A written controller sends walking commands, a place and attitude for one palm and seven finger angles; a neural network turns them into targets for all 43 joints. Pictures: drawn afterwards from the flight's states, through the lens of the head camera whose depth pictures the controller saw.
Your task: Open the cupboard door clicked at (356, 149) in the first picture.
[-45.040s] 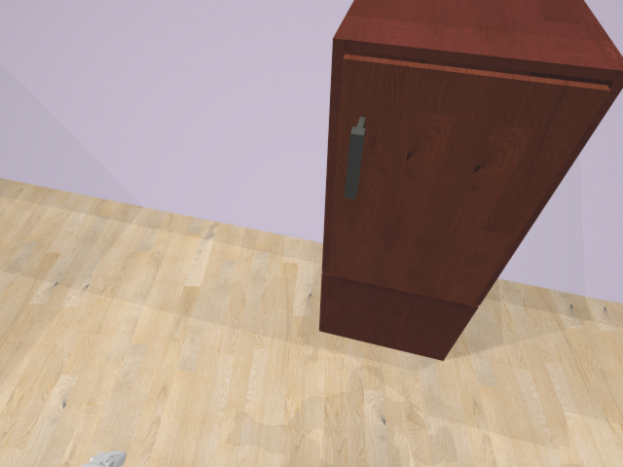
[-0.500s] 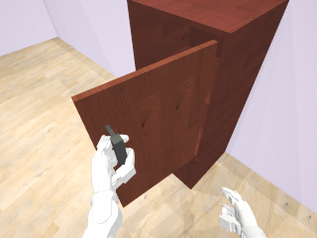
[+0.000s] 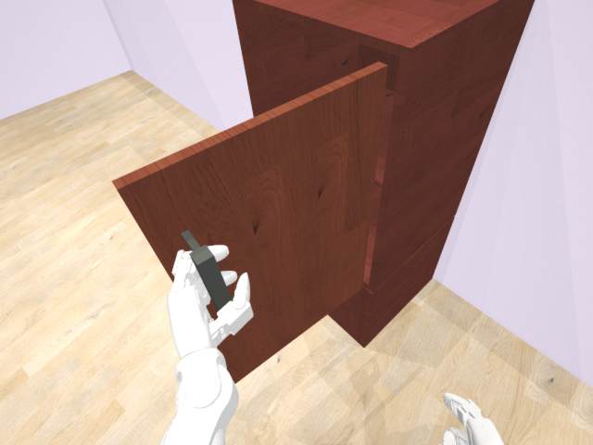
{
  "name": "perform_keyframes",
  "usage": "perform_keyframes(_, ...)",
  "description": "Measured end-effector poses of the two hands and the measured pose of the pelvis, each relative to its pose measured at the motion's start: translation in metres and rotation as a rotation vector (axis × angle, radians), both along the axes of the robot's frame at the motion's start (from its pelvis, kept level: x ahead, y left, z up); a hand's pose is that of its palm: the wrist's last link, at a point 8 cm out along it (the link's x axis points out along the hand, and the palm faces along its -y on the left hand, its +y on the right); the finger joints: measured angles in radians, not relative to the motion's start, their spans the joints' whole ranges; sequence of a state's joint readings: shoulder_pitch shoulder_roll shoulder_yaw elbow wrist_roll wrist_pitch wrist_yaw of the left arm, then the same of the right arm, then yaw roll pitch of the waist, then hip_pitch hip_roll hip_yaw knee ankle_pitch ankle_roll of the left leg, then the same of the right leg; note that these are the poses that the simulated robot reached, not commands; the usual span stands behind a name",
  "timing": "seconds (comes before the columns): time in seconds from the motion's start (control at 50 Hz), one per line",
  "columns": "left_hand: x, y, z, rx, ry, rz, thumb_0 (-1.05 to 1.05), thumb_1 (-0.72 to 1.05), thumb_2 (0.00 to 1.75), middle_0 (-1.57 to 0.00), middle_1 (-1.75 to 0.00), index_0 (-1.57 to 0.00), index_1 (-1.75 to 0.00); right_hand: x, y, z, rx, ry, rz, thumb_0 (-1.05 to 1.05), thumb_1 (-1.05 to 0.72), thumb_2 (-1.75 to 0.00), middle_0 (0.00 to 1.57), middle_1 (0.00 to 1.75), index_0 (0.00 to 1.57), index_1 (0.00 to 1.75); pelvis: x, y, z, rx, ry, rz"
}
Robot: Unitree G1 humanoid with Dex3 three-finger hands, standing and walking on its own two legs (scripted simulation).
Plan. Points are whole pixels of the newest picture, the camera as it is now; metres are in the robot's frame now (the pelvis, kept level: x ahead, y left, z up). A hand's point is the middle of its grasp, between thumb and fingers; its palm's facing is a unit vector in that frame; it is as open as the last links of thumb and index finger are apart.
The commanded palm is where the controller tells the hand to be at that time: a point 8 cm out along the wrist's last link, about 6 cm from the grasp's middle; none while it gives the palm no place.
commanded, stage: open thumb and fingers to let go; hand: left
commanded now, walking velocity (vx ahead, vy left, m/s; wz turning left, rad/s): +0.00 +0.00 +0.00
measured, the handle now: (209, 277) +0.32 +0.14 +0.07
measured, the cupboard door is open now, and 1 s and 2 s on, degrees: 85 87 87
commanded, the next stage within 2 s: slide the hand sideways off the handle in 0.58 s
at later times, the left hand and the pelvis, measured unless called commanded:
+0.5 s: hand (230, 302) +0.28 +0.10 +0.08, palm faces +0.32 -0.95 +0.00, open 14.7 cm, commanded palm +0.24 +0.14 +0.07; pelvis +0.00 +0.03 +0.00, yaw -1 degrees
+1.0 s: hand (222, 333) +0.24 +0.10 +0.08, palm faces -0.14 -0.99 +0.04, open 16.3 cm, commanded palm +0.22 +0.15 +0.07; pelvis -0.02 +0.08 -0.01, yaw -3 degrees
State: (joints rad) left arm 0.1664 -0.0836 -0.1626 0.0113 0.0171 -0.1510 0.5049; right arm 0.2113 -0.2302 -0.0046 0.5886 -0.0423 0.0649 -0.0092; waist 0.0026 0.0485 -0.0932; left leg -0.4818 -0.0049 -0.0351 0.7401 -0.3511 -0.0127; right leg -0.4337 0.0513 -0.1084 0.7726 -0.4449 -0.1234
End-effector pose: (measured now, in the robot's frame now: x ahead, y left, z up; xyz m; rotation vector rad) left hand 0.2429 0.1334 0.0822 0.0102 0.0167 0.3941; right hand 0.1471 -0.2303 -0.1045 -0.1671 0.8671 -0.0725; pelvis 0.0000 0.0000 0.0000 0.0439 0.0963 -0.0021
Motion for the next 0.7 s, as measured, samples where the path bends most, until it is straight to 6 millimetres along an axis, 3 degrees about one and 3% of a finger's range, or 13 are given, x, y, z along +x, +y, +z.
perform_keyframes(0.14, 0.000, 0.001, -0.001, -0.006, -0.006, -0.017, 0.01, 0.13, 0.57, -0.33, -1.27, -0.33, -1.26, -0.001, 0.001, 0.003, 0.004, -0.028, -0.021, 0.02, -0.91, -0.90, 0.19, 0.30, 0.20, 0.30, -0.003, 0.002, 0.000, -0.001, -0.001, -0.017)
perform_keyframes(0.32, -0.002, 0.002, -0.002, -0.021, -0.010, -0.024, 0.00, -0.34, 0.37, -0.30, -1.18, -0.30, -1.17, 0.009, 0.019, 0.010, 0.006, -0.072, -0.005, 0.02, -0.91, -0.90, 0.19, 0.30, 0.20, 0.30, -0.004, 0.013, -0.001, -0.010, -0.004, -0.018)
perform_keyframes(0.58, 0.001, 0.011, -0.002, -0.010, -0.015, -0.106, -0.01, -0.49, 0.31, -0.24, -0.69, -0.25, -0.68, 0.016, 0.054, 0.018, 0.009, -0.108, 0.010, 0.02, -0.91, -0.90, 0.20, 0.30, 0.20, 0.30, -0.004, 0.040, -0.003, -0.033, -0.004, -0.027)
perform_keyframes(0.7, 0.001, 0.016, -0.002, -0.009, -0.015, -0.132, -0.01, -0.50, 0.30, -0.31, -0.57, -0.31, -0.58, 0.014, 0.068, 0.018, 0.015, -0.109, 0.016, 0.02, -0.91, -0.90, 0.20, 0.30, 0.20, 0.30, -0.006, 0.052, -0.006, -0.044, -0.005, -0.032)
